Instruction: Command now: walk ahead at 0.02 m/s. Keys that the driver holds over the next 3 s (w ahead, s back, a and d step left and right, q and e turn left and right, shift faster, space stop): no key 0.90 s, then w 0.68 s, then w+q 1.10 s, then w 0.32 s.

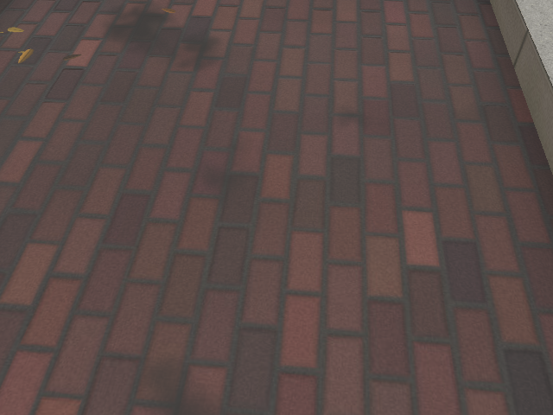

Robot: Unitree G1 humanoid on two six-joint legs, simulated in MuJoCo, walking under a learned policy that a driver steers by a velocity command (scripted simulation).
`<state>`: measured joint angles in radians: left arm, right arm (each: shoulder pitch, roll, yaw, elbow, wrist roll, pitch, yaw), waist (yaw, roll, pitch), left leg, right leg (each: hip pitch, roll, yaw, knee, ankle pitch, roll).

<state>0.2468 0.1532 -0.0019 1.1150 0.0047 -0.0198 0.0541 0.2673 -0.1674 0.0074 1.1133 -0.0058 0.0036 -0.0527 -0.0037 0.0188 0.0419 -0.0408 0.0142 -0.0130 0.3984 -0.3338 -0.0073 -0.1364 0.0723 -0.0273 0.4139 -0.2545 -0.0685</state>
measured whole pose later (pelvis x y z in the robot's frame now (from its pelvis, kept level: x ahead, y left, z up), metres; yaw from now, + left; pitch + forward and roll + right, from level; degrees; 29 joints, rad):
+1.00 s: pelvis -0.03 +0.01 +0.00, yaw +0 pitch -1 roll +0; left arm 0.33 0.13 0.00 1.16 0.01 0.00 0.04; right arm 0.38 -0.12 0.01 1.16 -0.02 0.00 -0.04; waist 0.00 0.01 0.01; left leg -0.11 0.00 0.00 0.45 -0.34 0.02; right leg -0.20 0.06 -0.01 0.44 -0.25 -0.06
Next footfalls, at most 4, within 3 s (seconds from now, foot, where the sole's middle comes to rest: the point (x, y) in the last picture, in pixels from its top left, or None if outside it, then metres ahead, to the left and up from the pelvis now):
1.50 right None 0.30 -0.10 -0.78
2.04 left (266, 384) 0.58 0.06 -0.78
2.58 right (275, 260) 0.96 0.04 -0.78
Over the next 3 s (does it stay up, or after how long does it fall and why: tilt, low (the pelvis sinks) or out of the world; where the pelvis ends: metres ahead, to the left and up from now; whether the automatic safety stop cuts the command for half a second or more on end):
stays up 0.92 0.16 0.00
